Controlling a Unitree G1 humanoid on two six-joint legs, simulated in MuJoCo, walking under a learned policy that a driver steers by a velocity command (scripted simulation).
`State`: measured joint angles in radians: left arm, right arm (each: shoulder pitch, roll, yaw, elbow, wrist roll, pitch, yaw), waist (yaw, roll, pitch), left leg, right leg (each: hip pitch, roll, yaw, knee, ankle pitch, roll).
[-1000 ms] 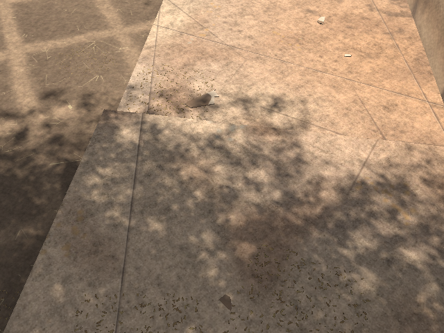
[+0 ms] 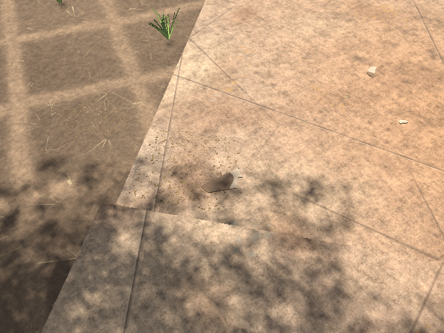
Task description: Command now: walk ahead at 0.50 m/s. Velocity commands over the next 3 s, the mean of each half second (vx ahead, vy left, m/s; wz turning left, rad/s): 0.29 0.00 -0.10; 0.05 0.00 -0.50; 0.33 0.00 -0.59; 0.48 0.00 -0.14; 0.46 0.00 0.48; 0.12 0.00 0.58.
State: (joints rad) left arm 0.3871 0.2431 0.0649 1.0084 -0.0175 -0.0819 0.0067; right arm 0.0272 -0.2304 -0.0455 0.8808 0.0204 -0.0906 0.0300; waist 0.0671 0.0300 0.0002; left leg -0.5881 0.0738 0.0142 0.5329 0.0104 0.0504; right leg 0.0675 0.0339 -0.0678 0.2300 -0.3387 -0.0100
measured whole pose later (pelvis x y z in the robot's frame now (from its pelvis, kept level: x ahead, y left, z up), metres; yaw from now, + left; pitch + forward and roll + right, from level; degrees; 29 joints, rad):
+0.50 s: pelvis +0.25 +0.03 +0.00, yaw -3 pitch +2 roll +3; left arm 0.15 0.21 0.03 0.91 0.04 -0.08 -0.05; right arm 0.27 -0.20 -0.08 0.95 -0.06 -0.13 0.02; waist -0.01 -0.05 0.02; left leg -0.05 -0.07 0.13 0.31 -0.29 0.06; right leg -0.54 -0.08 -0.01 0.61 -0.05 -0.01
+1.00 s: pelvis +0.32 +0.04 +0.01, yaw -20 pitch +3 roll +0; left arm 0.16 0.28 0.08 0.75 0.01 -0.10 -0.03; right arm 0.28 -0.32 -0.07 0.85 -0.03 -0.05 -0.02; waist 0.00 0.00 0.04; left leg -0.25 0.01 -0.01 0.52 -0.33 -0.01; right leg -0.35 0.11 0.18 0.34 -0.03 -0.06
